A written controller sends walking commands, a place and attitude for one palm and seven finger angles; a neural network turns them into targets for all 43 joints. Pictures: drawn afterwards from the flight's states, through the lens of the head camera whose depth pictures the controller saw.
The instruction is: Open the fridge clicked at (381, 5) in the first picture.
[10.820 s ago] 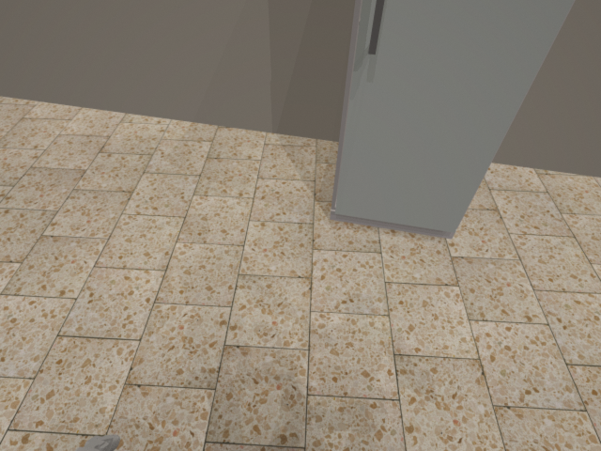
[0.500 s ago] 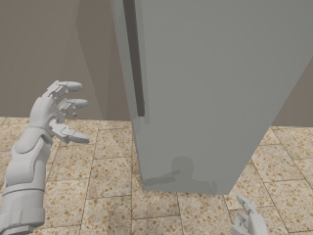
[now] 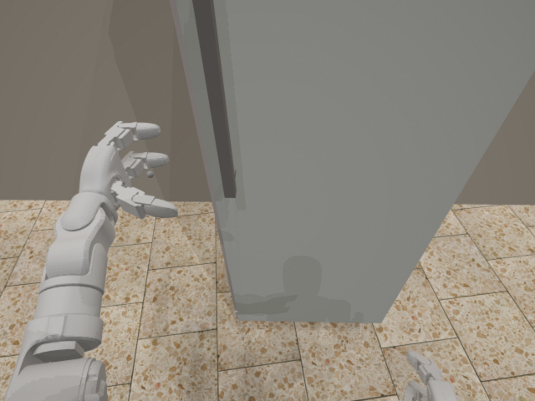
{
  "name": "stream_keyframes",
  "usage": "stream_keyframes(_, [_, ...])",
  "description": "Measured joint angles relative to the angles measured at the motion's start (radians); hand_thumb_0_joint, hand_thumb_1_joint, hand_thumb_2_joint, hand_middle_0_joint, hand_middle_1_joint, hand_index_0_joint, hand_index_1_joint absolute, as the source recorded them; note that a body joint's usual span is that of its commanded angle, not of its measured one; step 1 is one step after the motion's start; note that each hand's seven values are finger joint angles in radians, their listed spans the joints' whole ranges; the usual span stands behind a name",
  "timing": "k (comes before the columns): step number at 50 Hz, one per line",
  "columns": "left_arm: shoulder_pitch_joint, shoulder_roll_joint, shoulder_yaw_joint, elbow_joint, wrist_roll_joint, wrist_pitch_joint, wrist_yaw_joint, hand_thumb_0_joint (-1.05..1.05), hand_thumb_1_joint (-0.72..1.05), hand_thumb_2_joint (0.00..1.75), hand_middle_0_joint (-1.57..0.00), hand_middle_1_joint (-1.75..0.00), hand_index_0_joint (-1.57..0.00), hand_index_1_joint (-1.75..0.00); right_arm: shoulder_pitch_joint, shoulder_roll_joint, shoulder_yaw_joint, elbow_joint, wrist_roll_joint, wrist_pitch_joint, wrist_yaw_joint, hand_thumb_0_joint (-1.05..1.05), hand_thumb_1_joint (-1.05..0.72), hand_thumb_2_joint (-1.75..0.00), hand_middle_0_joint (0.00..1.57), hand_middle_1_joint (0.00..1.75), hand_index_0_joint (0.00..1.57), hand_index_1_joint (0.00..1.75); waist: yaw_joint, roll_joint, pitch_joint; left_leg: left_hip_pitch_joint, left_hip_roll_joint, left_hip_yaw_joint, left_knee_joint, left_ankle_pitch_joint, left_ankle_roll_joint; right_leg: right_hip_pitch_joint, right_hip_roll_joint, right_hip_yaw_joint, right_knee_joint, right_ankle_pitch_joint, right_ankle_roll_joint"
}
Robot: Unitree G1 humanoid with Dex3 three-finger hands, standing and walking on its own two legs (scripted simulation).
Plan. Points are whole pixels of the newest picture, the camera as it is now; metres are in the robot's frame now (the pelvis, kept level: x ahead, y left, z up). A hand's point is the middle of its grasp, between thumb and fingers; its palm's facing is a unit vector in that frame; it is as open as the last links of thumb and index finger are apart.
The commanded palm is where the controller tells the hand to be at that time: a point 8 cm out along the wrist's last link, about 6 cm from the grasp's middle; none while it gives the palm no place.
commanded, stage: move the hooked fingers beside the handle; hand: left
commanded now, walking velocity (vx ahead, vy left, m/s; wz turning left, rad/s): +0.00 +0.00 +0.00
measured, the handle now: (218, 87) +0.48 +0.11 +0.25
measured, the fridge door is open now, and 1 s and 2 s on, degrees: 0 0 0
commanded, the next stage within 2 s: feel for the door with the fingertips in 1.24 s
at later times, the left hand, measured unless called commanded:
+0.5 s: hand (186, 153) +0.44 +0.16 +0.16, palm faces +0.07 -1.00 +0.00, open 14.0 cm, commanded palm +0.41 +0.22 +0.16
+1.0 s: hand (182, 155) +0.44 +0.17 +0.15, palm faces +0.06 -1.00 +0.00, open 14.0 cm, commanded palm +0.40 +0.22 +0.16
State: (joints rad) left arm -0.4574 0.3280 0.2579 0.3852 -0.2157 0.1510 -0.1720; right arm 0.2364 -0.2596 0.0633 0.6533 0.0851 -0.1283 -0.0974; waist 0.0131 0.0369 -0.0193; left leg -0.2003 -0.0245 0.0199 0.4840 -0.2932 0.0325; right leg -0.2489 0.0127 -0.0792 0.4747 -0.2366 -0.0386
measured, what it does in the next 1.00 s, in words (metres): stands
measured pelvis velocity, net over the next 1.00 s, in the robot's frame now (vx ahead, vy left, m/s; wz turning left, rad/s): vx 0.00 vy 0.00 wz -0.02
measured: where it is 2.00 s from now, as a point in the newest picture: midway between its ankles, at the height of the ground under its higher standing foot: outside the picture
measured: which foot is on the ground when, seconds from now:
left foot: down 0.00-1.00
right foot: down 0.00-1.00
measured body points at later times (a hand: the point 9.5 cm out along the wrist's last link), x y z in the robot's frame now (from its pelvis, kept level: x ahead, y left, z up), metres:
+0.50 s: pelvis +0.01 -0.01 +0.00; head +0.02 -0.02 +0.45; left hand +0.43 +0.22 +0.16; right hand +0.11 -0.26 -0.11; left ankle -0.02 +0.10 -0.74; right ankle +0.01 -0.09 -0.74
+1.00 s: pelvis +0.00 +0.00 +0.00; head +0.02 -0.01 +0.45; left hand +0.43 +0.22 +0.16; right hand +0.11 -0.26 -0.11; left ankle -0.02 +0.10 -0.74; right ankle +0.01 -0.09 -0.74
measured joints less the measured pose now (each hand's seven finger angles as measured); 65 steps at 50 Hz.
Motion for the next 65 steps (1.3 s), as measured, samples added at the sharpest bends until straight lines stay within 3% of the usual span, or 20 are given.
stream_keyframes(12, [-0.139,-0.016,-0.011,0.178,0.029,-0.056,0.043,-0.01,-0.50,0.30,-0.30,-1.20,-0.30,-1.20,0.024,0.003,-0.007,0.009,-0.007,0.024,0.011,0.01,-0.91,-0.90,0.20,0.30,0.20,0.30,-0.025,-0.004,-0.005,-0.023,0.006,0.010,-0.005,0.001,-0.003,-0.030,0.006,0.010,0.000,0.002,-0.003])
stream_keyframes(28, [-0.211,-0.011,0.015,0.307,0.061,-0.118,0.076,-0.01,-0.50,0.30,-0.30,-1.20,-0.30,-1.20,0.069,0.000,-0.022,0.016,-0.014,0.048,0.022,0.01,-0.91,-0.90,0.20,0.30,0.20,0.30,-0.045,-0.006,-0.006,-0.041,0.017,0.022,-0.004,-0.002,-0.007,-0.051,0.018,0.021,-0.002,0.006,-0.009])
stream_keyframes(34, [-0.215,-0.001,0.023,0.326,0.050,-0.151,0.053,-0.01,-0.50,0.30,-0.30,-1.20,-0.30,-1.19,0.081,-0.004,-0.024,0.016,-0.011,0.047,0.023,0.01,-0.91,-0.90,0.20,0.30,0.20,0.30,-0.043,-0.008,-0.010,-0.043,0.019,0.025,-0.005,-0.002,-0.008,-0.054,0.021,0.024,-0.003,0.007,-0.010])
stream_keyframes(65, [-0.214,-0.023,-0.013,0.319,0.044,-0.150,0.055,-0.01,-0.50,0.30,-0.30,-1.20,-0.30,-1.20,0.060,0.003,-0.017,0.004,-0.011,0.044,0.024,0.01,-0.91,-0.90,0.20,0.30,0.20,0.30,-0.029,-0.010,-0.010,-0.052,0.006,0.017,0.009,-0.004,0.004,-0.055,0.008,0.018,0.000,0.009,0.002])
